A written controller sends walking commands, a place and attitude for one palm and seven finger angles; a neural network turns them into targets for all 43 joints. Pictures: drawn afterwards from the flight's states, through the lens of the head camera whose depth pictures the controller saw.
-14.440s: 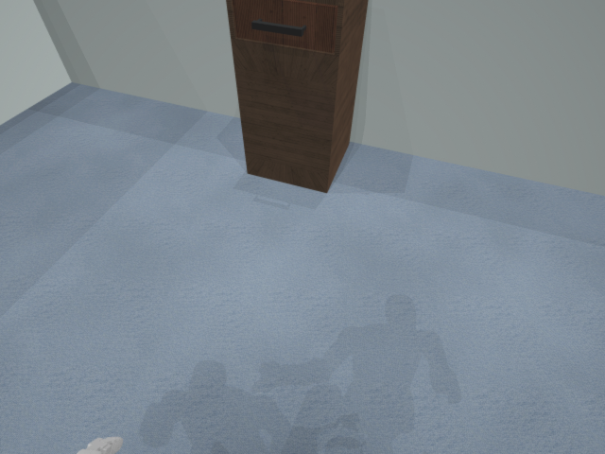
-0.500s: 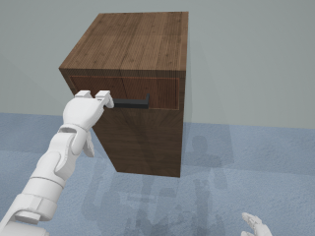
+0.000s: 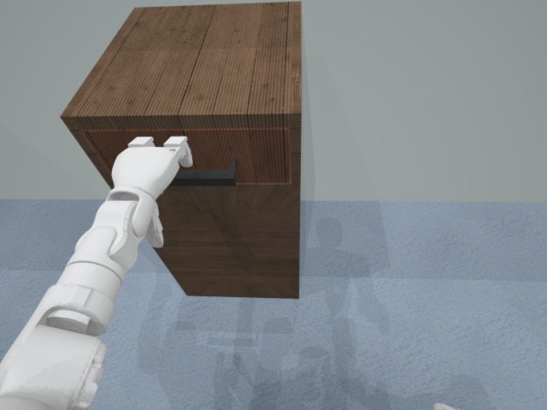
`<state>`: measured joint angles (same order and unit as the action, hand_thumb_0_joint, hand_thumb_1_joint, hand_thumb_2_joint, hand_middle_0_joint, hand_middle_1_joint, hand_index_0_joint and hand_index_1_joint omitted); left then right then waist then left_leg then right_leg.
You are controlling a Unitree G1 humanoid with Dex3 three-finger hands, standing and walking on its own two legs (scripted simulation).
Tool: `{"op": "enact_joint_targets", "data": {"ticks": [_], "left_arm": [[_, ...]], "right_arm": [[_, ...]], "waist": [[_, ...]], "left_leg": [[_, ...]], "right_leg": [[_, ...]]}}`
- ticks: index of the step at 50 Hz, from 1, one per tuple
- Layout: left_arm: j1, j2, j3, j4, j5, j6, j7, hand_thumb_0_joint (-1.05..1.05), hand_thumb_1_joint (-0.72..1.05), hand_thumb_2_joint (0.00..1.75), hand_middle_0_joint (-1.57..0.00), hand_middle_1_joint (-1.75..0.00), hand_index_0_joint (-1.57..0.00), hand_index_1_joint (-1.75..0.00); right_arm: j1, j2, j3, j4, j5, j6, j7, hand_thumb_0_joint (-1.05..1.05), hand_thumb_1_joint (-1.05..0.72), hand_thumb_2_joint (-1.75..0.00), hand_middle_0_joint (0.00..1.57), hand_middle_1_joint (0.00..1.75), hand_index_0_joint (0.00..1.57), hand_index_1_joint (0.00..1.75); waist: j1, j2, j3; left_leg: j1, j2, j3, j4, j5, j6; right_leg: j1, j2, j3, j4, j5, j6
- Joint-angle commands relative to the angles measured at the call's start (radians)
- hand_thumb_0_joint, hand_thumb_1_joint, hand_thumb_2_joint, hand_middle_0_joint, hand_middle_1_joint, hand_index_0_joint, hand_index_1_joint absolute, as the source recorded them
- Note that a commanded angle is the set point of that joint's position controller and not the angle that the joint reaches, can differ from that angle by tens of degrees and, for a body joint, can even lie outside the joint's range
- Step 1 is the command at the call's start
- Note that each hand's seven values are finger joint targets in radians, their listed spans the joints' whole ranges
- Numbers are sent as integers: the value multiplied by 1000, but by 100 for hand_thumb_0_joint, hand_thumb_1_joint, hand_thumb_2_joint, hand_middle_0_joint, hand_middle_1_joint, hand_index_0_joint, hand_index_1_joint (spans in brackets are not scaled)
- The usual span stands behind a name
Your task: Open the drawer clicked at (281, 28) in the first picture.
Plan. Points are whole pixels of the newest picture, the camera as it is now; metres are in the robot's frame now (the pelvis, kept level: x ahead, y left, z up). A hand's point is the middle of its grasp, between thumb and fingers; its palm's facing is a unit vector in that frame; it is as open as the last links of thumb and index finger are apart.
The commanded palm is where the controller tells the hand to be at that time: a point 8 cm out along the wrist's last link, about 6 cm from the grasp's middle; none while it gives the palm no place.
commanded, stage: move the hooked fingers above the handle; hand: left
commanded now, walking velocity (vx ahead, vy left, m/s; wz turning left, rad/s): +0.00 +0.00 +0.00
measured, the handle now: (189, 169) +0.54 +0.20 +0.00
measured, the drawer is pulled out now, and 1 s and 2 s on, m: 0.00 0.00 0.00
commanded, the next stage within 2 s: lower the fingers behind the handle in 1.20 s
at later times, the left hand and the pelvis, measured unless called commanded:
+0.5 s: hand (178, 170) +0.49 +0.19 +0.05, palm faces -0.04 -0.02 -1.00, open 13.8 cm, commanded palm +0.48 +0.20 +0.11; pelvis +0.00 +0.01 -0.01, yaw +0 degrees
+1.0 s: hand (175, 168) +0.49 +0.19 +0.05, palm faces -0.03 +0.00 -1.00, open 13.8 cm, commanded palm +0.48 +0.20 +0.11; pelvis +0.00 +0.01 -0.01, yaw -1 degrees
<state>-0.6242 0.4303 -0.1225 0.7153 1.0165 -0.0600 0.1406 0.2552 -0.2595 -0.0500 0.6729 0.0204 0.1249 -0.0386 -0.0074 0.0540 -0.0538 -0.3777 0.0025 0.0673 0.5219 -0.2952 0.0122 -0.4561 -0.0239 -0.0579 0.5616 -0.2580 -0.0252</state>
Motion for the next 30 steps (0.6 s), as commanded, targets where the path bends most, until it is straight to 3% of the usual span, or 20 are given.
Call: {"op": "enact_joint_targets", "data": {"ticks": [1,8,9,11,13,15,18,20,23,24,25,27,30], "left_arm": [[-450,229,107,-151,-4,-22,56,0,-50,30,-30,-120,-30,-120],[-500,269,142,-63,16,-10,102,0,-50,30,-30,-120,-30,-120],[-536,245,111,-64,16,-6,107,0,-50,30,-30,-120,-30,-120],[-552,253,115,-39,22,0,111,0,-50,30,-30,-120,-30,-120],[-593,232,98,-6,23,3,109,0,-50,30,-30,-120,-30,-120],[-640,214,75,-5,25,-3,110,0,-50,30,-30,-120,-30,-120],[-684,241,95,43,27,-8,115,0,-50,30,-30,-120,-30,-120],[-698,229,88,54,32,-12,122,0,-50,30,-30,-120,-30,-120],[-707,260,114,114,45,-2,138,0,-50,30,-30,-120,-30,-120],[-718,253,105,122,48,3,143,0,-50,30,-30,-120,-30,-120],[-719,242,98,145,49,12,147,0,-50,30,-30,-120,-30,-120],[-724,281,130,139,55,17,156,0,-50,30,-30,-120,-30,-120],[-692,279,133,152,53,26,153,0,-50,30,-30,-120,-30,-120]], "right_arm": [[38,-129,-44,-99,-3,-22,-4,0,-90,-90,20,30,20,30],[70,-136,-50,-86,-8,-15,0,0,-90,-90,20,30,20,30],[73,-133,-50,-84,-8,-15,1,0,-90,-90,20,30,20,30],[87,-136,-52,-78,-9,-15,2,0,-90,-90,20,30,20,30],[100,-139,-54,-74,-8,-16,0,0,-90,-90,20,30,20,30],[118,-138,-58,-66,-11,-19,0,0,-90,-90,20,30,20,30],[143,-145,-57,-54,-15,-20,-4,0,-90,-90,20,30,20,30],[156,-141,-60,-51,-19,-24,0,0,-90,-90,20,30,20,30],[174,-148,-58,-40,-23,-23,2,0,-90,-90,20,30,20,30],[179,-148,-58,-42,-22,-24,4,0,-90,-90,20,30,20,30],[184,-148,-58,-39,-23,-25,6,0,-90,-90,20,30,20,30],[191,-152,-59,-41,-27,-26,8,0,-90,-90,20,30,20,30],[196,-152,-60,-46,-26,-23,11,0,-90,-90,20,30,20,30]], "waist": [[-12,-84,-366],[-25,-82,-398],[-34,-59,-399],[-40,-58,-406],[-63,-87,-400],[-72,-45,-422],[-90,-80,-424],[-86,-24,-447],[-95,-50,-447],[-93,-25,-450],[-98,-36,-448],[-85,-17,-484],[-78,-24,-498]], "left_leg": [[48,-37,-20,-10,350,33],[6,-40,-18,12,353,32],[7,-39,-15,15,350,33],[8,-39,-16,21,352,32],[4,-38,-20,26,339,36],[22,-37,-23,36,342,35],[0,-37,-30,48,341,37],[13,-36,-28,56,357,34],[-15,-33,-34,67,377,33],[-17,-31,-32,68,377,30],[-20,-29,-31,71,368,30],[-14,-26,-31,72,384,30],[-21,-23,-27,72,399,30]], "right_leg": [[237,30,42,-21,347,-11],[233,34,43,-4,356,-11],[222,31,49,-4,363,-10],[212,34,47,0,365,-10],[193,38,43,-6,342,-8],[170,38,47,-2,338,-9],[161,42,46,3,339,-8],[142,42,47,14,344,-10],[131,47,42,25,354,-11],[118,48,42,30,350,-11],[107,49,39,29,341,-10],[120,51,42,36,346,-12],[141,51,41,37,361,-11]]}}
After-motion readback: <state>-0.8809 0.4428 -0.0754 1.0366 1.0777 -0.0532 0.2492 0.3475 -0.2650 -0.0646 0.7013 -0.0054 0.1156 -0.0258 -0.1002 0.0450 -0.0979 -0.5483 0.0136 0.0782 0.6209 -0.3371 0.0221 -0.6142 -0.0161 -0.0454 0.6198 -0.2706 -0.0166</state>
